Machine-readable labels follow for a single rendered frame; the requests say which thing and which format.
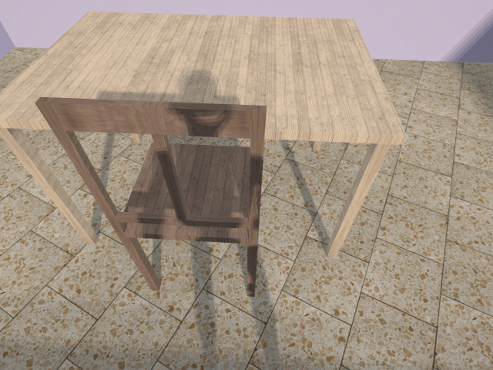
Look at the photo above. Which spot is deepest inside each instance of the table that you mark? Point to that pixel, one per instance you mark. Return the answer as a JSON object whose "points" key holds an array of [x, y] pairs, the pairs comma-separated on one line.
{"points": [[315, 75]]}

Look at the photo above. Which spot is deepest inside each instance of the chair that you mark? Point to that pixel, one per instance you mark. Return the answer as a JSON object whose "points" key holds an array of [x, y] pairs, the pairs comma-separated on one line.
{"points": [[183, 191]]}

